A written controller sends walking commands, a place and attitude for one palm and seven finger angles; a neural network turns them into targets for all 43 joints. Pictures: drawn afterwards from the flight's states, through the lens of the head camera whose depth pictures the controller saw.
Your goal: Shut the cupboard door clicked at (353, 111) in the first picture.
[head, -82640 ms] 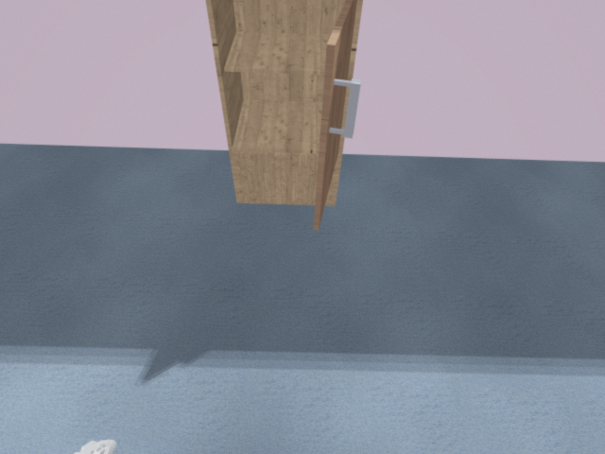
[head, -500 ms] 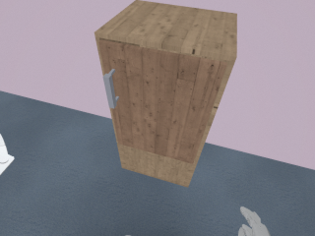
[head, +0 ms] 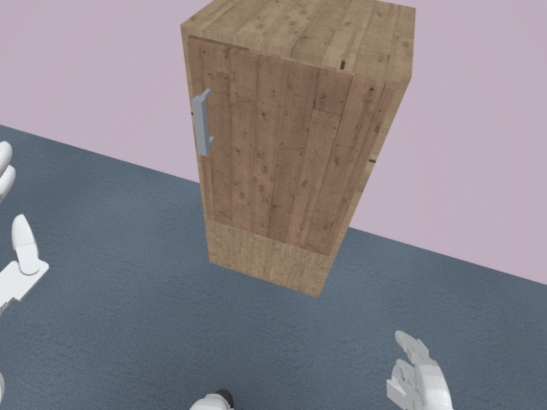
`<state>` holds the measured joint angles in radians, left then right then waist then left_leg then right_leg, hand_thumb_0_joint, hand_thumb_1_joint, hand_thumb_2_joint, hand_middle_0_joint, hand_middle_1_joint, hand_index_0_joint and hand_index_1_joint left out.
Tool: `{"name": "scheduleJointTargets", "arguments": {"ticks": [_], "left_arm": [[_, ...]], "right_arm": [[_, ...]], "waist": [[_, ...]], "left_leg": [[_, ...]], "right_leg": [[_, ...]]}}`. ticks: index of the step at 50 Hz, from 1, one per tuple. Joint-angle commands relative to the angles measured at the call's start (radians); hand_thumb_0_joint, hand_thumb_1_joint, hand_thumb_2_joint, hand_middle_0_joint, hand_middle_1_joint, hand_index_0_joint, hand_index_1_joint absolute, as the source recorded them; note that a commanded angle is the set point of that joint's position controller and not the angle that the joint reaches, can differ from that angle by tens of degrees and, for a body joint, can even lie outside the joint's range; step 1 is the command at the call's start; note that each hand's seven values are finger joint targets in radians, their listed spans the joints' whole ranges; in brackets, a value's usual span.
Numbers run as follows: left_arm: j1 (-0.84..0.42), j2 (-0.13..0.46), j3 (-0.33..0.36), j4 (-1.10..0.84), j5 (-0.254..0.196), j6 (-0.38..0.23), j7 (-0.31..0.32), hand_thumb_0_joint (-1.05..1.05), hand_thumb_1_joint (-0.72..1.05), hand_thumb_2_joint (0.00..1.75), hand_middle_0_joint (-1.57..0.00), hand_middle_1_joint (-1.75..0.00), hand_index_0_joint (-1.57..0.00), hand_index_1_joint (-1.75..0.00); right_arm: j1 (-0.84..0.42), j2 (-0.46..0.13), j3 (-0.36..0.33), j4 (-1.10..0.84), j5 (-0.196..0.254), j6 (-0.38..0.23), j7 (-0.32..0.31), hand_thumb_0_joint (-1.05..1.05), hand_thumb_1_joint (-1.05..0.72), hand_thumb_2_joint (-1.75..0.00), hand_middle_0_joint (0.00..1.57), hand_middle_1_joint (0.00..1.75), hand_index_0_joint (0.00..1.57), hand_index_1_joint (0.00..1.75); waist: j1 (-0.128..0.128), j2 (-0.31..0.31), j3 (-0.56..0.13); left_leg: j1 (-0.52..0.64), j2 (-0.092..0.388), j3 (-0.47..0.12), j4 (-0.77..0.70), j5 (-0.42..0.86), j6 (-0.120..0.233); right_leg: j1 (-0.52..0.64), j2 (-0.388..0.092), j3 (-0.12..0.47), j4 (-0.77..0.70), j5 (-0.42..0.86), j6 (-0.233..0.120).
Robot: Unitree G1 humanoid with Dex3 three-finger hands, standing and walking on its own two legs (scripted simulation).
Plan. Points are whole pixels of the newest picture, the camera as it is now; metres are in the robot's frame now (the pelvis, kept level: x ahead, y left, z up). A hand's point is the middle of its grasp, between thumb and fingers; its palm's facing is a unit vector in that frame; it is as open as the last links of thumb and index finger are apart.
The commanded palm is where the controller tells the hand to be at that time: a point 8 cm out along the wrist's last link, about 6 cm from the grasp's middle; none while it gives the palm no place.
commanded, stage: step back with the hand held close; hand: left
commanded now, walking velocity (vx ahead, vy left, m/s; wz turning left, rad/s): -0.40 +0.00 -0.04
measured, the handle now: (205, 122) +0.71 +0.21 +0.00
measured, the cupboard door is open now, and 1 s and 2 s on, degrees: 0 0 0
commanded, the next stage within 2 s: stop stepping back and stand still in 0.08 s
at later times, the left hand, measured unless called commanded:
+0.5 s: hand out of the picture +0.10 +0.28 +0.19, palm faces +0.37 -0.84 -0.41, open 7.5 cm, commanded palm +0.06 +0.33 +0.19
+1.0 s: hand out of the picture +0.08 +0.31 +0.19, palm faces +0.46 -0.78 -0.42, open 7.5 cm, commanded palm +0.03 +0.34 +0.19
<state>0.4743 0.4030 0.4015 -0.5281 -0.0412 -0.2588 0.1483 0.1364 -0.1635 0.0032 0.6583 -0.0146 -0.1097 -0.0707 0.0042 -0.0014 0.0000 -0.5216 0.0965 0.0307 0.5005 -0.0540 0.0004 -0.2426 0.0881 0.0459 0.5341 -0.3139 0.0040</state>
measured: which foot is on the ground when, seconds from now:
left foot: down 0.00-0.44, up 0.46-0.54, down 0.56-0.76, up 0.78-1.00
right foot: down 0.00-0.14, up 0.16-0.38, down 0.40-1.00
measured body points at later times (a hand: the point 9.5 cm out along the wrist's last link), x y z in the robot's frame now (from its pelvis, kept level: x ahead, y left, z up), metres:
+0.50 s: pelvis -0.10 +0.04 +0.00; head -0.12 +0.07 +0.45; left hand +0.08 +0.33 +0.21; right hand +0.04 -0.21 -0.07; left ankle +0.05 +0.11 -0.71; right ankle -0.17 -0.06 -0.73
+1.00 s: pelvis -0.13 +0.05 +0.01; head -0.16 +0.05 +0.46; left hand +0.05 +0.35 +0.21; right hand -0.05 -0.22 -0.09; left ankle -0.08 +0.20 -0.69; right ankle -0.15 -0.02 -0.73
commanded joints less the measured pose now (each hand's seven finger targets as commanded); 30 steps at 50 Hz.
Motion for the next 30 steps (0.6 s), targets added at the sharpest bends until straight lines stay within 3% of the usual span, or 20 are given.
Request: {"name": "scheduleJointTargets", "arguments": {"ticks": [1, 3, 6, 7, 8, 9, 10, 12, 16, 18, 19, 21, 22, 23, 25, 26, 27, 28, 29, 30], "left_arm": [[0.049, 0.286, 0.206, -0.188, -0.004, -0.05, 0.031, 0.0, 0.9, 0.9, -0.2, -0.3, -0.2, -0.3], [0.019, 0.29, 0.214, -0.167, 0.002, -0.042, 0.032, 0.0, 0.9, 0.9, -0.2, -0.3, -0.2, -0.3], [-0.016, 0.252, 0.171, -0.121, -0.004, -0.049, 0.014, 0.0, 0.9, 0.9, -0.2, -0.3, -0.2, -0.3], [0.008, 0.245, 0.173, -0.079, -0.015, -0.066, 0.004, 0.0, 0.9, 0.9, -0.2, -0.3, -0.2, -0.3], [0.024, 0.242, 0.187, -0.079, -0.017, -0.068, -0.003, 0.0, 0.9, 0.9, -0.2, -0.3, -0.2, -0.3], [0.024, 0.22, 0.187, -0.106, -0.008, -0.063, -0.005, 0.0, 0.9, 0.9, -0.2, -0.3, -0.2, -0.3], [0.035, 0.195, 0.163, -0.138, -0.002, -0.056, -0.006, 0.0, 0.9, 0.9, -0.2, -0.3, -0.2, -0.3], [0.1, 0.186, 0.143, -0.21, -0.017, -0.034, -0.002, 0.0, 0.9, 0.9, -0.2, -0.3, -0.2, -0.3], [0.1, 0.206, 0.125, -0.343, -0.027, 0.004, 0.017, 0.0, 0.9, 0.9, -0.2, -0.3, -0.2, -0.3], [0.09, 0.273, 0.18, -0.346, -0.019, 0.022, 0.029, 0.0, 0.9, 0.9, -0.2, -0.3, -0.2, -0.3], [0.055, 0.271, 0.183, -0.337, -0.024, 0.022, 0.035, 0.0, 0.9, 0.9, -0.2, -0.3, -0.2, -0.3], [-0.022, 0.287, 0.212, -0.251, -0.033, 0.032, 0.047, 0.0, 0.9, 0.9, -0.2, -0.3, -0.2, -0.3], [-0.016, 0.217, 0.156, -0.197, -0.033, 0.056, 0.042, 0.0, 0.9, 0.9, -0.2, -0.3, -0.2, -0.3], [-0.029, 0.23, 0.165, -0.197, -0.034, 0.071, 0.042, 0.0, 0.9, 0.9, -0.2, -0.3, -0.2, -0.3], [-0.118, 0.207, 0.12, -0.14, -0.013, 0.071, 0.046, 0.0, 0.9, 0.9, -0.2, -0.3, -0.2, -0.3], [-0.172, 0.208, 0.109, -0.12, -0.003, 0.067, 0.046, 0.0, 0.9, 0.9, -0.2, -0.3, -0.2, -0.3], [-0.207, 0.205, 0.101, -0.106, 0.006, 0.063, 0.044, 0.0, 0.9, 0.9, -0.2, -0.3, -0.2, -0.3], [-0.239, 0.199, 0.097, -0.119, 0.007, 0.058, 0.039, 0.0, 0.9, 0.9, -0.2, -0.3, -0.2, -0.3], [-0.187, 0.195, 0.104, -0.106, 0.0, 0.043, 0.039, 0.0, 0.9, 0.9, -0.2, -0.3, -0.2, -0.3], [-0.155, 0.212, 0.117, -0.124, -0.002, 0.043, 0.034, 0.0, 0.9, 0.9, -0.2, -0.3, -0.2, -0.3]], "right_arm": [[-0.056, -0.122, -0.054, -0.17, -0.004, -0.009, -0.01, 0.0, -0.9, -0.9, 0.2, 0.3, 0.2, 0.3], [-0.056, -0.128, -0.05, -0.173, -0.012, 0.015, -0.012, 0.0, -0.9, -0.9, 0.2, 0.3, 0.2, 0.3], [-0.04, -0.177, -0.054, -0.192, 0.011, 0.01, -0.029, 0.0, -0.9, -0.9, 0.2, 0.3, 0.2, 0.3], [-0.034, -0.198, -0.066, -0.195, 0.027, -0.005, -0.028, 0.0, -0.9, -0.9, 0.2, 0.3, 0.2, 0.3], [-0.05, -0.216, -0.073, -0.207, 0.01, -0.021, -0.03, 0.0, -0.9, -0.9, 0.2, 0.3, 0.2, 0.3], [-0.047, -0.216, -0.074, -0.197, -0.008, -0.03, -0.027, 0.0, -0.9, -0.9, 0.2, 0.3, 0.2, 0.3], [-0.025, -0.196, -0.074, -0.194, -0.007, -0.036, -0.019, 0.0, -0.9, -0.9, 0.2, 0.3, 0.2, 0.3], [-0.017, -0.187, -0.069, -0.201, 0.004, -0.048, -0.002, 0.0, -0.9, -0.9, 0.2, 0.3, 0.2, 0.3], [0.014, -0.169, -0.05, -0.191, -0.007, -0.067, 0.003, 0.0, -0.9, -0.9, 0.2, 0.3, 0.2, 0.3], [0.03, -0.169, -0.048, -0.175, -0.019, -0.054, -0.001, 0.0, -0.9, -0.9, 0.2, 0.3, 0.2, 0.3], [0.031, -0.157, -0.043, -0.167, -0.023, -0.048, -0.003, 0.0, -0.9, -0.9, 0.2, 0.3, 0.2, 0.3], [0.024, -0.154, -0.04, -0.137, -0.025, -0.039, -0.013, 0.0, -0.9, -0.9, 0.2, 0.3, 0.2, 0.3], [0.035, -0.151, -0.057, -0.136, 0.0, -0.033, -0.019, 0.0, -0.9, -0.9, 0.2, 0.3, 0.2, 0.3], [0.014, -0.167, -0.062, -0.144, 0.005, -0.026, -0.024, 0.0, -0.9, -0.9, 0.2, 0.3, 0.2, 0.3], [0.001, -0.161, -0.033, -0.135, 0.008, -0.009, -0.023, 0.0, -0.9, -0.9, 0.2, 0.3, 0.2, 0.3], [0.0, -0.166, -0.025, -0.131, 0.009, -0.01, -0.024, 0.0, -0.9, -0.9, 0.2, 0.3, 0.2, 0.3], [0.003, -0.176, -0.02, -0.133, 0.011, -0.016, -0.029, 0.0, -0.9, -0.9, 0.2, 0.3, 0.2, 0.3], [0.005, -0.187, -0.022, -0.145, 0.018, -0.032, -0.035, 0.0, -0.9, -0.9, 0.2, 0.3, 0.2, 0.3], [0.007, -0.18, -0.015, -0.146, 0.012, -0.044, -0.031, 0.0, -0.9, -0.9, 0.2, 0.3, 0.2, 0.3], [0.0, -0.171, -0.007, -0.16, 0.002, -0.051, -0.029, 0.0, -0.9, -0.9, 0.2, 0.3, 0.2, 0.3]], "waist": [[-0.026, -0.073, -0.083], [-0.032, -0.054, -0.042], [-0.023, 0.097, -0.022], [-0.018, 0.166, -0.084], [-0.005, 0.314, -0.095], [0.001, 0.332, -0.136], [0.0, 0.256, -0.154], [0.011, 0.196, -0.194], [-0.009, 0.272, -0.214], [-0.025, 0.192, -0.192], [-0.032, 0.122, -0.179], [-0.031, -0.008, -0.165], [-0.033, -0.101, -0.118], [-0.032, -0.143, -0.059], [-0.058, -0.068, 0.098], [-0.062, -0.005, 0.135], [-0.06, 0.095, 0.158], [-0.057, 0.225, 0.163], [-0.044, 0.372, 0.094], [-0.033, 0.382, 0.064]], "left_leg": [[0.321, -0.084, 0.013, 0.231, -0.227, -0.045], [0.253, -0.083, -0.02, 0.192, -0.181, -0.045], [0.218, 0.028, -0.132, -0.163, 0.061, 0.001], [0.133, 0.115, -0.209, -0.289, -0.16, 0.044], [0.026, 0.196, -0.339, -0.427, -0.383, 0.087], [-0.083, 0.26, -0.387, -0.476, -0.564, 0.116], [-0.052, 0.247, -0.368, -0.453, -0.614, 0.118], [0.116, 0.177, -0.242, -0.402, -0.539, 0.071], [0.283, 0.054, -0.123, -0.351, -0.447, -0.042], [0.308, -0.024, -0.028, -0.172, -0.346, -0.061], [0.384, -0.042, -0.001, -0.02, -0.262, -0.055], [0.439, -0.047, -0.037, 0.191, -0.205, -0.047], [0.417, -0.069, -0.06, 0.292, -0.243, -0.046], [0.379, -0.07, -0.073, 0.396, -0.245, -0.046], [0.239, -0.029, -0.087, 0.334, -0.278, -0.02], [0.222, -0.019, -0.085, 0.203, -0.315, -0.005], [0.206, -0.019, -0.108, 0.044, -0.376, 0.013], [0.215, 0.03, -0.224, -0.113, -0.448, 0.038], [0.216, 0.136, -0.458, -0.34, -0.759, 0.033], [0.124, 0.195, -0.581, -0.475, -0.894, -0.001]], "right_leg": [[-0.368, -0.294, 0.218, -0.32, 0.006, -0.107], [-0.322, -0.282, 0.185, -0.274, 0.187, -0.107], [-0.148, -0.032, 0.006, -0.101, 0.185, 0.01], [0.017, 0.024, -0.026, 0.018, 0.079, 0.022], [0.101, 0.066, -0.029, 0.157, -0.02, 0.023], [0.181, 0.048, -0.001, 0.307, -0.075, 0.014], [0.153, 0.036, 0.001, 0.353, -0.102, 0.006], [0.064, 0.038, -0.061, 0.241, -0.188, -0.011], [0.109, 0.04, -0.13, -0.15, -0.144, -0.029], [0.048, -0.056, -0.053, -0.247, -0.11, -0.077], [-0.073, -0.148, 0.014, -0.298, -0.123, -0.115], [-0.26, -0.278, 0.108, -0.323, -0.235, -0.168], [-0.319, -0.277, 0.141, -0.319, -0.374, -0.186], [-0.393, -0.303, 0.192, -0.338, -0.456, -0.215], [-0.364, -0.324, 0.166, -0.282, -0.395, -0.196], [-0.326, -0.29, 0.125, -0.199, -0.374, -0.165], [-0.298, -0.206, 0.056, -0.088, -0.35, -0.127], [-0.294, -0.117, -0.016, 0.053, -0.274, -0.081], [-0.262, -0.022, -0.082, 0.221, -0.281, -0.036], [-0.177, 0.005, -0.07, 0.365, -0.249, -0.032]]}}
